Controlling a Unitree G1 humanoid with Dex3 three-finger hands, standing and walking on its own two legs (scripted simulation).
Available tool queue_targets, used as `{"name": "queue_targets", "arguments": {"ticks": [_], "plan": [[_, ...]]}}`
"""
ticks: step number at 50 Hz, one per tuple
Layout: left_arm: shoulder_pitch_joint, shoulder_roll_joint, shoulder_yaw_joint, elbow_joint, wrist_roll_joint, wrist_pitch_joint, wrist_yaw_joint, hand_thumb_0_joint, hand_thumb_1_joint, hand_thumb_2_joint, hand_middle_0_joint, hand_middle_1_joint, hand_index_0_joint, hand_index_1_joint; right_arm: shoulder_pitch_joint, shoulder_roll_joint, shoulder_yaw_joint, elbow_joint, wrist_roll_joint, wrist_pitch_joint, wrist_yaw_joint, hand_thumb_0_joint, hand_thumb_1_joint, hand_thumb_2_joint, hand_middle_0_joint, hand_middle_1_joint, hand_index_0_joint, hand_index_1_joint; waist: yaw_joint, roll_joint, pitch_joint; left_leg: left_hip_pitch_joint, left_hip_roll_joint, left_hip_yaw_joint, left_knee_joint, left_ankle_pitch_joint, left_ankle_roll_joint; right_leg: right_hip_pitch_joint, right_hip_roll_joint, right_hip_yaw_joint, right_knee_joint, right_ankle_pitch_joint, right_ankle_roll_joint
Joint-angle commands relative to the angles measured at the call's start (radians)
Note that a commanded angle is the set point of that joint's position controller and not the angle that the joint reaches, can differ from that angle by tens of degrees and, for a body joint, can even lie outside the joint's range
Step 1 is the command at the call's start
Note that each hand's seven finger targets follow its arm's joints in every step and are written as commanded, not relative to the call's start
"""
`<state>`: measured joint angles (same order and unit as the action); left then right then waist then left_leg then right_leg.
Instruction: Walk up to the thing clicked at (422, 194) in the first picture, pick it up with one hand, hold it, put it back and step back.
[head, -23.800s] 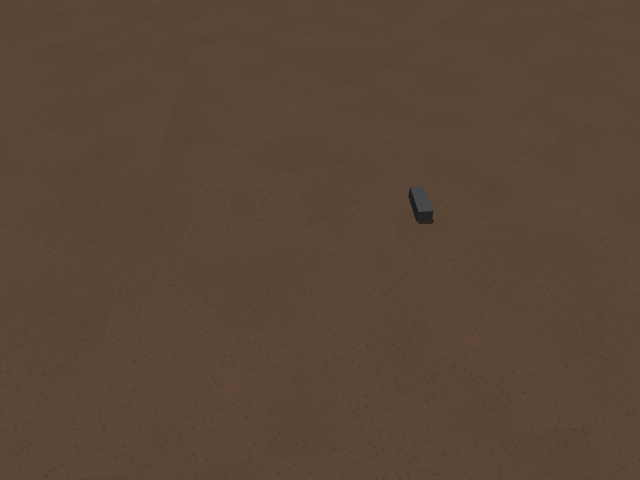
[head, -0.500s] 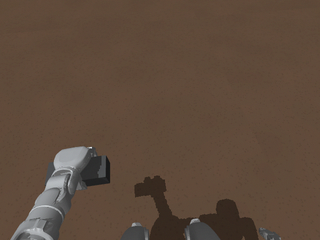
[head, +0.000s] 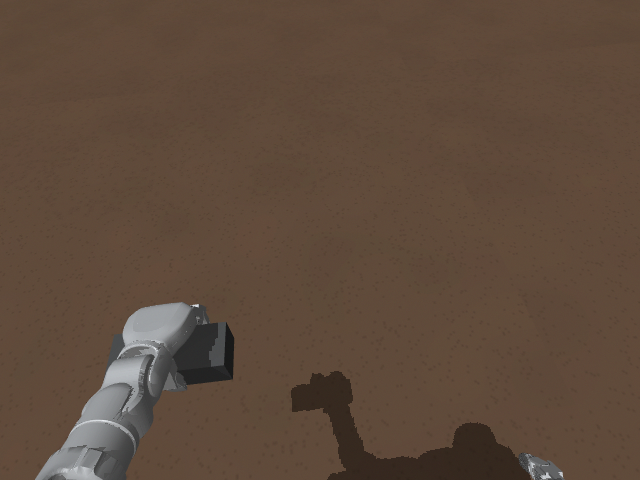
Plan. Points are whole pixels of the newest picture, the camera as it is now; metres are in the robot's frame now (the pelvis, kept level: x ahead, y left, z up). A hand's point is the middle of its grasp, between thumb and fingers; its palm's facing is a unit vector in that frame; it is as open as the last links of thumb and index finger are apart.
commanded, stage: hold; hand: left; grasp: from above
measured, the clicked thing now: (174, 357) +0.32 +0.24 -0.09
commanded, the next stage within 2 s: crouch in 1.72 s
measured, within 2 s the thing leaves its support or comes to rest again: neither
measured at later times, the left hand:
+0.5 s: hand (170, 347) +0.31 +0.22 -0.03, palm faces -0.44 -0.05 -0.90, open 9.6 cm
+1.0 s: hand (171, 357) +0.29 +0.21 -0.01, palm faces -0.43 -0.05 -0.90, open 9.6 cm
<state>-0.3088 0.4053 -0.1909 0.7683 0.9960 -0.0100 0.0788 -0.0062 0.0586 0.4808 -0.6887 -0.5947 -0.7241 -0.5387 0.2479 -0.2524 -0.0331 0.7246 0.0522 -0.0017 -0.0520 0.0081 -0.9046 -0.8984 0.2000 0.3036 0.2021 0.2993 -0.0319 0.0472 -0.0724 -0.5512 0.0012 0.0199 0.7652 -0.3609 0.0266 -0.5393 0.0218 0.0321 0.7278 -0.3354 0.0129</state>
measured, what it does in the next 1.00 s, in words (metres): stands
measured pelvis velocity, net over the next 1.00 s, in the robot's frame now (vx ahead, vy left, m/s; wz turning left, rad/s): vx -0.01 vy -0.01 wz -0.01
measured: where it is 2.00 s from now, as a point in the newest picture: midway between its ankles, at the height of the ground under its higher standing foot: outside the picture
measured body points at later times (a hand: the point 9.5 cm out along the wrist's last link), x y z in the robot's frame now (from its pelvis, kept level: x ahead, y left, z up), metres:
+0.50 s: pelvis +0.01 +0.00 +0.02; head +0.03 -0.02 +0.46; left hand +0.33 +0.22 +0.02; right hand +0.13 -0.26 -0.10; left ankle +0.01 +0.10 -0.71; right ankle +0.02 -0.13 -0.71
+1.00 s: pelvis -0.01 -0.01 +0.02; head +0.00 -0.03 +0.47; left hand +0.31 +0.21 +0.04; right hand +0.13 -0.27 -0.09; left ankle +0.01 +0.10 -0.71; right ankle +0.02 -0.13 -0.71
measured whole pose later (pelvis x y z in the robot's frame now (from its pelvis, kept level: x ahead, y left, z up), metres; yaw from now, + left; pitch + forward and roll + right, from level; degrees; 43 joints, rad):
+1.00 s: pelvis -0.01 -0.01 +0.02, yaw +0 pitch +2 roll +0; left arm -0.24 0.40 -0.21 0.61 0.98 -0.01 -0.03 -0.01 0.06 0.48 -0.69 -0.59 -0.73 -0.54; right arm 0.20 -0.26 -0.02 0.68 0.07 0.06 -0.07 0.01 -0.91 -0.90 0.20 0.30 0.20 0.30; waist 0.00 0.06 -0.02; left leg -0.31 0.00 0.03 0.53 -0.25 0.02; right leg -0.32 0.02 0.05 0.53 -0.24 0.00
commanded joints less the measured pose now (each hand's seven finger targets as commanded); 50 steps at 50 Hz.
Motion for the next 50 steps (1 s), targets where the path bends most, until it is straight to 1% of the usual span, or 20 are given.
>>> {"name": "queue_targets", "arguments": {"ticks": [1,4,9,11,13,14,15,16,18,19,20,21,25,26,30,32,33,39,43,50], "plan": [[-0.296,0.213,0.086,-0.195,-0.002,-0.004,0.026,0.000,0.684,0.694,-0.977,-0.710,-1.020,-0.667,-0.002,-0.144,-0.051,-0.112,0.005,-0.031,-0.007,0.000,-0.892,-0.895,0.200,0.300,0.200,0.300,0.001,-0.016,-0.286,0.207,-0.018,-0.019,-0.129,0.285,-0.017,0.149,0.028,-0.005,-0.122,0.235,-0.032],[-0.298,0.206,0.076,-0.214,-0.010,-0.006,0.005,0.000,0.675,0.704,-0.978,-0.692,-1.014,-0.656,-0.014,-0.147,-0.054,-0.117,0.007,-0.026,-0.006,0.000,-0.893,-0.895,0.200,0.300,0.200,0.300,-0.005,-0.005,-0.271,0.238,-0.014,-0.019,-0.146,0.304,-0.019,0.150,0.031,-0.009,-0.130,0.242,-0.033],[-0.277,0.209,0.077,-0.235,-0.007,-0.007,-0.012,0.000,0.654,0.709,-0.969,-0.695,-1.002,-0.662,-0.020,-0.148,-0.056,-0.129,0.011,-0.017,-0.006,0.000,-0.894,-0.896,0.200,0.300,0.200,0.300,0.007,-0.016,-0.289,0.279,-0.015,-0.013,-0.156,0.376,-0.014,0.183,0.031,-0.010,-0.139,0.304,-0.032],[-0.282,0.200,0.072,-0.242,-0.007,-0.007,-0.018,0.000,0.661,0.721,-0.970,-0.709,-1.005,-0.674,-0.017,-0.146,-0.054,-0.128,0.009,-0.013,-0.006,0.000,-0.893,-0.896,0.200,0.300,0.200,0.300,-0.001,-0.021,-0.273,0.271,-0.014,-0.016,-0.159,0.385,-0.013,0.185,0.032,-0.009,-0.144,0.315,-0.031],[-0.288,0.223,0.086,-0.257,-0.008,-0.008,-0.021,0.000,0.681,0.720,-0.988,-0.695,-1.021,-0.661,-0.024,-0.151,-0.057,-0.134,0.011,-0.009,-0.006,0.000,-0.892,-0.895,0.200,0.300,0.200,0.300,0.014,0.002,-0.274,0.293,-0.011,-0.017,-0.177,0.386,-0.018,0.195,0.033,-0.015,-0.152,0.303,-0.035],[-0.276,0.209,0.078,-0.240,-0.005,-0.004,-0.023,0.000,0.679,0.728,-0.983,-0.709,-1.018,-0.674,-0.025,-0.147,-0.053,-0.136,0.010,-0.008,-0.005,0.000,-0.893,-0.896,0.200,0.300,0.200,0.300,0.006,-0.008,-0.266,0.288,-0.012,-0.017,-0.178,0.385,-0.015,0.195,0.032,-0.012,-0.156,0.305,-0.034],[-0.266,0.204,0.076,-0.245,-0.007,-0.002,-0.024,0.000,0.694,0.737,-1.004,-0.700,-1.034,-0.670,-0.034,-0.147,-0.054,-0.142,0.012,-0.005,-0.005,0.000,-0.893,-0.896,0.200,0.300,0.200,0.300,0.017,-0.025,-0.256,0.288,-0.013,-0.016,-0.187,0.382,-0.014,0.212,0.031,-0.013,-0.163,0.310,-0.033],[-0.273,0.196,0.069,-0.257,-0.002,-0.002,-0.026,0.000,0.693,0.720,-1.000,-0.698,-1.033,-0.665,-0.032,-0.146,-0.054,-0.143,0.012,-0.003,-0.004,0.000,-0.894,-0.896,0.200,0.300,0.200,0.300,0.011,-0.034,-0.263,0.289,-0.017,-0.012,-0.183,0.383,-0.010,0.217,0.028,-0.008,-0.164,0.325,-0.029],[-0.271,0.217,0.084,-0.254,-0.004,0.003,-0.031,0.000,0.675,0.724,-0.985,-0.701,-1.018,-0.669,-0.040,-0.146,-0.052,-0.146,0.014,0.001,-0.005,0.000,-0.893,-0.897,0.200,0.300,0.200,0.300,0.017,-0.020,-0.248,0.294,-0.015,-0.011,-0.197,0.377,-0.011,0.225,0.027,-0.009,-0.177,0.314,-0.031],[-0.278,0.199,0.066,-0.272,-0.008,0.001,-0.038,0.000,0.668,0.730,-0.978,-0.700,-1.010,-0.668,-0.035,-0.149,-0.054,-0.150,0.013,0.001,-0.004,0.000,-0.892,-0.896,0.200,0.300,0.200,0.300,0.008,-0.024,-0.257,0.306,-0.014,-0.012,-0.202,0.383,-0.010,0.224,0.029,-0.010,-0.176,0.315,-0.032],[-0.272,0.211,0.077,-0.269,-0.003,0.000,-0.043,0.000,0.678,0.753,-0.992,-0.705,-1.020,-0.677,-0.044,-0.147,-0.054,-0.149,0.014,0.003,-0.005,0.000,-0.894,-0.897,0.200,0.300,0.200,0.300,0.021,-0.018,-0.259,0.311,-0.015,-0.010,-0.202,0.390,-0.009,0.224,0.027,-0.009,-0.180,0.321,-0.031],[-0.279,0.217,0.080,-0.280,-0.002,-0.002,-0.046,0.000,0.673,0.742,-0.981,-0.710,-1.011,-0.680,-0.038,-0.150,-0.054,-0.152,0.014,0.005,-0.006,0.000,-0.893,-0.897,0.200,0.300,0.200,0.300,0.013,-0.008,-0.260,0.319,-0.015,-0.007,-0.207,0.388,-0.009,0.227,0.027,-0.008,-0.185,0.319,-0.031],[-0.265,0.198,0.073,-0.270,-0.003,0.002,-0.050,0.000,0.692,0.746,-0.995,-0.714,-1.027,-0.682,-0.058,-0.144,-0.045,-0.163,0.015,0.008,-0.007,0.000,-0.893,-0.897,0.200,0.300,0.200,0.300,0.022,-0.023,-0.211,0.311,-0.012,-0.013,-0.243,0.327,-0.013,0.230,0.027,-0.010,-0.207,0.263,-0.036],[-0.274,0.211,0.083,-0.291,-0.010,-0.002,-0.050,0.000,0.676,0.755,-0.978,-0.723,-1.010,-0.690,-0.059,-0.146,-0.048,-0.166,0.016,0.009,-0.008,0.000,-0.892,-0.896,0.200,0.300,0.200,0.300,0.022,-0.014,-0.220,0.317,-0.011,-0.012,-0.248,0.318,-0.013,0.232,0.026,-0.009,-0.212,0.255,-0.036],[-0.273,0.208,0.075,-0.304,-0.010,-0.005,-0.062,0.000,0.658,0.759,-0.978,-0.707,-1.003,-0.682,-0.071,-0.143,-0.042,-0.172,0.017,0.011,-0.011,0.000,-0.896,-0.898,0.200,0.300,0.200,0.300,0.020,-0.038,-0.220,0.328,-0.017,-0.005,-0.255,0.308,-0.005,0.248,0.020,-0.002,-0.231,0.258,-0.029],[-0.256,0.215,0.090,-0.300,-0.017,-0.007,-0.061,0.000,0.667,0.769,-0.986,-0.711,-1.011,-0.686,-0.080,-0.143,-0.042,-0.178,0.017,0.011,-0.012,0.000,-0.895,-0.897,0.200,0.300,0.200,0.300,0.026,-0.027,-0.197,0.326,-0.017,-0.005,-0.270,0.283,-0.007,0.253,0.019,-0.003,-0.244,0.230,-0.031],[-0.262,0.208,0.081,-0.306,-0.015,-0.009,-0.061,0.000,0.675,0.769,-0.988,-0.724,-1.015,-0.696,-0.090,-0.141,-0.039,-0.181,0.018,0.011,-0.012,0.000,-0.897,-0.898,0.200,0.300,0.200,0.300,0.029,-0.030,-0.194,0.326,-0.017,-0.007,-0.276,0.265,-0.008,0.255,0.019,-0.002,-0.246,0.213,-0.031],[-0.277,0.208,0.080,-0.335,-0.015,-0.009,-0.060,0.000,0.694,0.779,-1.000,-0.729,-1.028,-0.701,-0.102,-0.137,-0.036,-0.181,0.019,0.011,-0.016,0.000,-0.896,-0.898,0.200,0.299,0.199,0.299,0.024,-0.046,-0.196,0.342,-0.019,-0.004,-0.285,0.251,-0.004,0.259,0.015,0.005,-0.267,0.204,-0.025],[-0.254,0.213,0.083,-0.334,-0.018,-0.008,-0.070,0.000,0.706,0.739,-1.003,-0.719,-1.038,-0.685,-0.116,-0.136,-0.034,-0.182,0.022,0.012,-0.019,0.000,-0.897,-0.898,0.200,0.300,0.200,0.300,0.035,-0.041,-0.191,0.354,-0.022,0.004,-0.296,0.252,-0.002,0.278,0.012,0.005,-0.281,0.203,-0.023],[-0.253,0.207,0.080,-0.364,-0.020,-0.003,-0.075,0.000,0.697,0.725,-0.993,-0.722,-1.029,-0.686,-0.135,-0.130,-0.028,-0.184,0.024,0.012,-0.022,0.000,-0.899,-0.899,0.200,0.299,0.200,0.299,0.034,-0.041,-0.178,0.363,-0.022,0.003,-0.315,0.235,-0.003,0.283,0.010,0.005,-0.298,0.186,-0.024]]}}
